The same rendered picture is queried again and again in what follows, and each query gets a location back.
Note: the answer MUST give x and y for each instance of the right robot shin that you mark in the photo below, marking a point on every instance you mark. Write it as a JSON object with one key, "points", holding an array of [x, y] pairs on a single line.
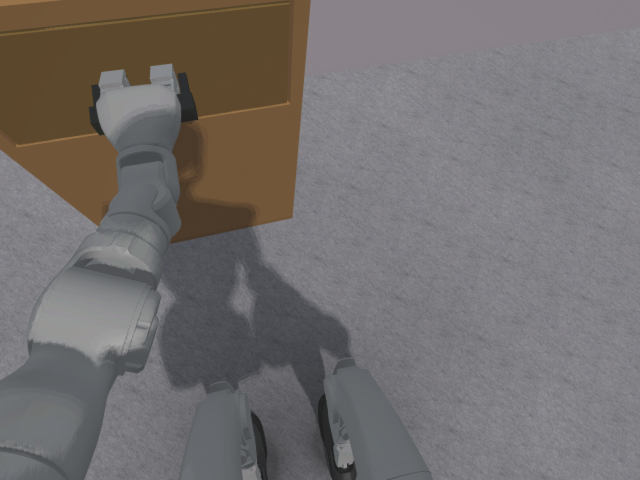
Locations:
{"points": [[342, 447]]}

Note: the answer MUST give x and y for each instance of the left robot forearm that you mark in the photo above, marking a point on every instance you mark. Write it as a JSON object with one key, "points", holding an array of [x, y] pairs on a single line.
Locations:
{"points": [[136, 232]]}

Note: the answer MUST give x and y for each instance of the handle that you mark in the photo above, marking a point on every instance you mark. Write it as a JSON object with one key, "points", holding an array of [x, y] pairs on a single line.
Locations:
{"points": [[188, 107]]}

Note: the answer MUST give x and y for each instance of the robot left hand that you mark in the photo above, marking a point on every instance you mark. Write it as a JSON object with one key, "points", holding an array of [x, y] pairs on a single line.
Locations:
{"points": [[147, 114]]}

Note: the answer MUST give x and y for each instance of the cabinet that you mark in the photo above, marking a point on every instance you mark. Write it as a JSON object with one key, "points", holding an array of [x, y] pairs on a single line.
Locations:
{"points": [[236, 169]]}

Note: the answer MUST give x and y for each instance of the drawer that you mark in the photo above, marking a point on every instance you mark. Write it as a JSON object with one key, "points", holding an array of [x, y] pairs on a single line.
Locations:
{"points": [[235, 58]]}

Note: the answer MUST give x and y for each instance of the left robot upper arm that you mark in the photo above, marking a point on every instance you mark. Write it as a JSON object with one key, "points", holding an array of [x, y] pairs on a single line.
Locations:
{"points": [[94, 327]]}

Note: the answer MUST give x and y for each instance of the left robot thigh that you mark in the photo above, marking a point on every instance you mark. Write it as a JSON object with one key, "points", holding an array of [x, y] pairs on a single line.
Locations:
{"points": [[221, 424]]}

